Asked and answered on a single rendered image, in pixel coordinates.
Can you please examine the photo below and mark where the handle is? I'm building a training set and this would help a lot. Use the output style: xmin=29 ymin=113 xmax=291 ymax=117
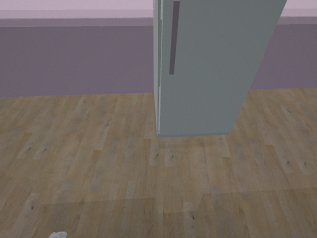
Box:
xmin=168 ymin=0 xmax=180 ymax=75

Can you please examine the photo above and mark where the fridge door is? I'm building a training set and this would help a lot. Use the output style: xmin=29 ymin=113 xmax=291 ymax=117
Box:
xmin=159 ymin=0 xmax=287 ymax=135

